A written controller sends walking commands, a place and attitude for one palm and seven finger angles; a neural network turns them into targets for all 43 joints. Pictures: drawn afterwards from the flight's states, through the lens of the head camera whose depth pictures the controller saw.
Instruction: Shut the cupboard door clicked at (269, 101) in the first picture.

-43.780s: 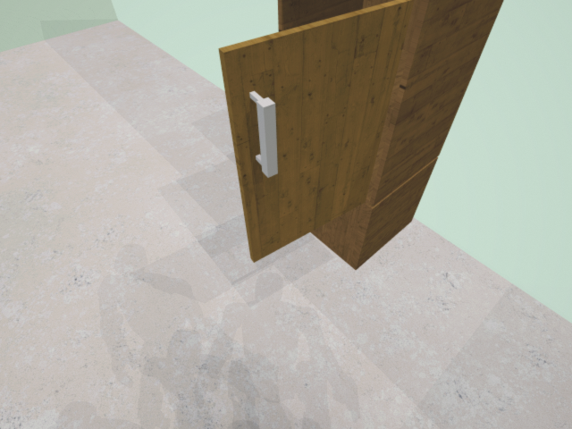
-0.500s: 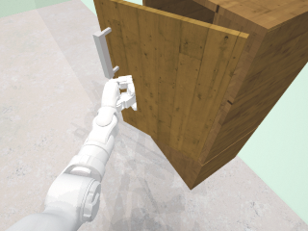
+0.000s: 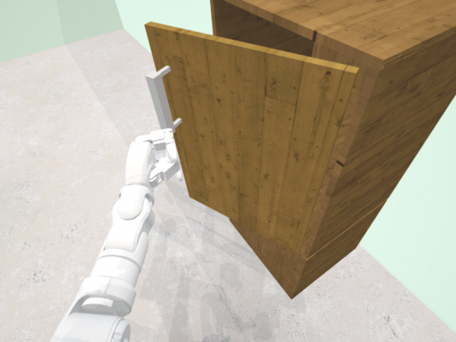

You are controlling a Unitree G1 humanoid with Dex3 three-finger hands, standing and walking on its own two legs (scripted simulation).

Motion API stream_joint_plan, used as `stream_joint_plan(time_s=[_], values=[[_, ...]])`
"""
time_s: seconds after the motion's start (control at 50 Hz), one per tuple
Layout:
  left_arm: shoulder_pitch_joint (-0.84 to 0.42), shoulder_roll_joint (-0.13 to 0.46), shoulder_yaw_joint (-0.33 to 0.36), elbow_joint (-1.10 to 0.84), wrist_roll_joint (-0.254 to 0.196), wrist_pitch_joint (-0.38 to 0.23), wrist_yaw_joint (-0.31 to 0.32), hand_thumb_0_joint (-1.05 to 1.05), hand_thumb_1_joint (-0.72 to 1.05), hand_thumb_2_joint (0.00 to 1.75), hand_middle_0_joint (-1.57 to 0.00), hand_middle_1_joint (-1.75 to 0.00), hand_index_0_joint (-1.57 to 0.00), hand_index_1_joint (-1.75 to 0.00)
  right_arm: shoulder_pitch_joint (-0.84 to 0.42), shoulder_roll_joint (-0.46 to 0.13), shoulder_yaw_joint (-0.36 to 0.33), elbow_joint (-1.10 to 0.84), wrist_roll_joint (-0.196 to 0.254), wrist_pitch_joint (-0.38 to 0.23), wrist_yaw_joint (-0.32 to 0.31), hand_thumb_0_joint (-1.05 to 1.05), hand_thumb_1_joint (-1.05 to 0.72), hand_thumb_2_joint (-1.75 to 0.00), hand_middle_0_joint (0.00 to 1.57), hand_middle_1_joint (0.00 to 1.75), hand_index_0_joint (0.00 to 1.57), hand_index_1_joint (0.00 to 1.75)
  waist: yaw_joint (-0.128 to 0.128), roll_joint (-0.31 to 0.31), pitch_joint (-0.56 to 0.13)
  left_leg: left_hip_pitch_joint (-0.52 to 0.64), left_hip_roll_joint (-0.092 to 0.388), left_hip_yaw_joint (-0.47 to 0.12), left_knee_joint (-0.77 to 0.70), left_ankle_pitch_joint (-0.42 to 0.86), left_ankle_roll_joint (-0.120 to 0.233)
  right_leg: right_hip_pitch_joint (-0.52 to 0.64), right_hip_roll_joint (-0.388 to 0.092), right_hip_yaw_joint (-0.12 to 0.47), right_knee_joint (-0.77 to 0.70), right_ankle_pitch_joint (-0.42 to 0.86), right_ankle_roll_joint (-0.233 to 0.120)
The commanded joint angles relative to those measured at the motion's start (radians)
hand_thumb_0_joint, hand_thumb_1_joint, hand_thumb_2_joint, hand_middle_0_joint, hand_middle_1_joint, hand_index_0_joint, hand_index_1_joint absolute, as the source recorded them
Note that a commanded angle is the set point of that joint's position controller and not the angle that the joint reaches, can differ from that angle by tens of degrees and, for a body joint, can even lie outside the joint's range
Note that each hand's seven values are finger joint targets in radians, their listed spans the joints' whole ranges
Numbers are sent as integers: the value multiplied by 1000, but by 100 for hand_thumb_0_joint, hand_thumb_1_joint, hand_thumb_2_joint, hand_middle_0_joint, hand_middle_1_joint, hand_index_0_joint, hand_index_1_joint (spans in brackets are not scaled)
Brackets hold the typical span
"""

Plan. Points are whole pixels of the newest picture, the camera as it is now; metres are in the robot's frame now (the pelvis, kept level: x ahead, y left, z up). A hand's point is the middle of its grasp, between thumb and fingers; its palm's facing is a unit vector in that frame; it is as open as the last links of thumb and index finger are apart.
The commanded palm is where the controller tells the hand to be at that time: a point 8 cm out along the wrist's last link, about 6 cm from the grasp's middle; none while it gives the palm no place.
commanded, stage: draw the hand back to the body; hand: left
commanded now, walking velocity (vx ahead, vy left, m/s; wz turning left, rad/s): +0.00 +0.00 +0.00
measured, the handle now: (167, 102) +0.61 +0.15 +0.11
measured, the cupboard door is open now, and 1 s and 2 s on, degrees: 24 24 24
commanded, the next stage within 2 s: step back with the hand held close in 1.34 s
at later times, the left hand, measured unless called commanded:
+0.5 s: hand (100, 229) +0.26 +0.18 +0.14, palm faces +0.15 -0.97 -0.20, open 3.2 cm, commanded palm +0.22 +0.23 +0.17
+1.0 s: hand out of the picture +0.18 +0.29 +0.18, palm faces +0.47 -0.77 -0.43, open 6.4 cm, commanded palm +0.14 +0.33 +0.20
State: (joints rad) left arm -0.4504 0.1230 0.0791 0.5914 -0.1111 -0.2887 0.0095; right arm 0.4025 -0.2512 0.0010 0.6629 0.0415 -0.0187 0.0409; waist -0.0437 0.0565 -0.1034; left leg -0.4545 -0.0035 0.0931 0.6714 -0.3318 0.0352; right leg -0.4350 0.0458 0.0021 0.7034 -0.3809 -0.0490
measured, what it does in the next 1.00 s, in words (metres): stands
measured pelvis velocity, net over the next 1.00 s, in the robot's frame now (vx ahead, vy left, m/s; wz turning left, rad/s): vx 0.01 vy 0.02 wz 0.04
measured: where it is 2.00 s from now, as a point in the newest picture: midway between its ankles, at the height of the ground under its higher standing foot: outside the picture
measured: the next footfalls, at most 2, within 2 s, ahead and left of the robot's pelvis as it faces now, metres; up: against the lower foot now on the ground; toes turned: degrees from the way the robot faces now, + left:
none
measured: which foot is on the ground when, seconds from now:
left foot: down 0.00-1.00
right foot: down 0.00-1.00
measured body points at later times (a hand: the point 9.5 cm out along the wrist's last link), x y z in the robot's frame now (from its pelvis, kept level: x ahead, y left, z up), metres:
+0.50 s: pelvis -0.01 +0.01 +0.02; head -0.02 -0.02 +0.47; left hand +0.24 +0.23 +0.15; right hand +0.22 -0.19 -0.05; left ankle +0.00 +0.10 -0.72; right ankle -0.02 -0.08 -0.72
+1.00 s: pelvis +0.01 +0.02 +0.02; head -0.02 -0.01 +0.47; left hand +0.15 +0.33 +0.21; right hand +0.19 -0.20 -0.07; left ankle +0.00 +0.10 -0.72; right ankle -0.02 -0.08 -0.72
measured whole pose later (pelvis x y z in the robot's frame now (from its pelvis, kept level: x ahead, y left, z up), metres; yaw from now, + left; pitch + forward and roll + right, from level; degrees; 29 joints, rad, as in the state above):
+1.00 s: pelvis +0.01 +0.02 +0.02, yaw +2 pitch -4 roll -1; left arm 0.51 0.38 0.34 -0.39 -0.09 -0.06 0.10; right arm 0.22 -0.26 0.01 0.62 0.04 -0.01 -0.06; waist 0.05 0.09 -0.02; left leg -0.11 -0.03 0.05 0.42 -0.24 0.06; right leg -0.04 0.03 -0.03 0.37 -0.26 -0.02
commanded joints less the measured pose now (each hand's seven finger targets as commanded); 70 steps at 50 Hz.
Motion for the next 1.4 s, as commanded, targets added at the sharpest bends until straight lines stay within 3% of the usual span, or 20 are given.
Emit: stream_joint_plan(time_s=[0.0, 0.06, 0.16, 0.24, 0.26, 0.3, 0.38, 0.48, 0.6, 0.7, 0.8, 0.86, 0.94, 0.96, 1.02, 1.12, 1.2, 1.26, 1.32, 1.38], values=[[-310, 78, -46, -362, -65, 104, -68, 0, 90, 90, -130, -150, -130, -150, -177, -130, -47, -196, 34, -34, -34, 0, -90, -90, 20, 30, 20, 30, 18, -133, -188, 212, -1, -56, -83, 224, 27, 120, -23, 13, -176, 396, 75], [-307, 127, 1, -526, -106, 149, -68, 0, 90, 90, -130, -150, -130, -150, -229, -118, -30, -203, 37, -50, -62, 0, -90, -90, 20, 30, 20, 30, 33, -98, -199, 269, -3, -71, -107, 220, 27, 143, -23, 6, -205, 354, 55], [-133, 172, 15, -675, -97, 138, -76, 0, 90, 90, -127, -147, -127, -147, -274, -101, -8, -210, 32, -75, -76, 0, -90, -90, 20, 30, 20, 30, 58, -59, -192, 324, 1, -89, -149, 252, 19, 183, -25, -9, -202, 358, 35], [53, 196, 42, -638, -100, 243, -114, 0, 90, 90, -116, -135, -116, -135, -305, -104, 1, -223, 42, -47, -71, 0, -90, -90, 20, 30, 20, 30, 67, -88, -97, 294, -2, -85, -176, 219, 17, 196, -31, -8, -233, 347, 40], [56, 205, -25, -752, -26, 198, -59, 0, 90, 90, -113, -132, -113, -132, -324, -74, 5, -228, 24, -30, -85, 0, -90, -90, 20, 30, 20, 30, 53, -99, -3, 299, -1, -100, -214, 210, 11, 171, -55, 33, -302, 321, 48], [190, 183, -18, -706, -17, 211, -25, 0, 90, 90, -108, -126, -108, -126, -330, -80, 6, -228, 16, -7, -91, 0, -90, -90, 20, 30, 20, 30, 56, -155, 43, 292, 6, -101, -228, 176, 15, 180, -60, 36, -336, 273, 58], [223, 213, -2, -876, 10, 210, 14, 0, 90, 90, -97, -114, -97, -114, -346, -71, 16, -244, 4, 17, -95, 0, -90, -90, 20, 30, 20, 30, 54, -14, -21, 387, 12, -104, -267, 221, 10, 249, -54, 22, -350, 290, 35], [253, 281, 49, -1065, 28, 201, 60, 0, 90, 90, -83, -99, -83, -99, -366, -68, 23, -247, -11, 5, -103, 0, -90, -90, 20, 30, 20, 30, 60, 50, -76, 463, 18, -119, -306, 263, 5, 306, -44, 7, -372, 298, 23], [511, 314, 136, -1023, 25, 216, 77, 0, 90, 90, -67, -81, -67, -81, -375, -78, 17, -234, -20, 7, -107, 0, -90, -90, 20, 30, 20, 30, 85, -77, -3, 428, 22, -121, -330, 283, 5, 337, -41, -1, -397, 303, 25], [686, 338, 207, -1036, 23, 211, 71, 0, 90, 90, -53, -66, -53, -66, -375, -85, 5, -233, -18, 13, -97, 0, -90, -90, 20, 30, 20, 30, 98, -70, 43, 397, 27, -117, -332, 305, 0, 343, -45, -2, -399, 313, 28], [748, 430, 322, -1145, 21, 183, 86, 0, 90, 90, -39, -51, -39, -51, -371, -86, -6, -231, -18, -9, -99, 0, -90, -90, 20, 30, 20, 30, 109, -28, 24, 390, 27, -116, -315, 313, 1, 349, -49, 4, -397, 316, 28], [773, 451, 365, -1218, 23, 162, 98, 0, 90, 90, -31, -42, -31, -42, -360, -81, -9, -229, -14, -35, -103, 0, -90, -90, 20, 30, 20, 30, 108, 46, 5, 400, 28, -120, -309, 325, -6, 345, -50, -2, -385, 318, 26], [871, 468, 424, -1210, 18, 160, 110, 0, 90, 90, -20, -30, -20, -30, -347, -82, -16, -220, -10, -57, -106, 0, -90, -90, 20, 30, 20, 30, 113, 46, 43, 385, 30, -119, -308, 331, -13, 330, -45, -6, -388, 312, 24], [856, 419, 373, -1200, 22, 159, 104, 0, 90, 90, -20, -30, -20, -30, -345, -83, -17, -213, -10, -60, -104, 0, -90, -90, 20, 30, 20, 30, 100, 43, 65, 394, 29, -118, -309, 325, -11, 307, -45, -7, -390, 302, 25], [805, 370, 318, -1128, 27, 170, 101, 0, 90, 90, -20, -30, -20, -30, -338, -102, -24, -200, -11, -67, -103, 0, -90, -90, 20, 30, 20, 30, 81, -16, 152, 379, 36, -126, -331, 255, -7, 248, -44, -13, -406, 234, 31], [767, 396, 333, -1127, 27, 163, 105, 0, 90, 90, -20, -30, -20, -30, -338, -106, -29, -202, -16, -74, -110, 0, -90, -90, 20, 30, 20, 30, 93, -77, 77, 397, 32, -127, -336, 217, 6, 283, -50, -5, -405, 210, 33], [788, 458, 392, -1182, 26, 155, 111, 0, 90, 90, -20, -30, -20, -30, -345, -99, -23, -201, -21, -80, -113, 0, -90, -90, 20, 30, 20, 30, 113, -8, 22, 397, 23, -118, -319, 249, 4, 333, -53, 10, -407, 245, 28], [793, 440, 382, -1221, 29, 156, 115, 0, 90, 90, -20, -30, -20, -30, -347, -84, -13, -203, -23, -87, -110, 0, -90, -90, 20, 30, 20, 30, 111, 79, 32, 397, 23, -121, -318, 294, -9, 341, -52, 3, -394, 288, 22], [803, 421, 367, -1213, 31, 165, 111, 0, 90, 90, -20, -30, -20, -30, -347, -82, -11, -199, -22, -87, -105, 0, -90, -90, 20, 30, 20, 30, 106, 98, 63, 393, 27, -119, -318, 317, -15, 332, -50, 3, -397, 303, 19], [825, 417, 376, -1164, 27, 172, 109, 0, 90, 90, -20, -30, -20, -30, -339, -86, -14, -200, -23, -81, -103, 0, -90, -90, 20, 30, 20, 30, 106, 23, 94, 383, 32, -124, -327, 316, -16, 315, -42, -9, -396, 293, 22]])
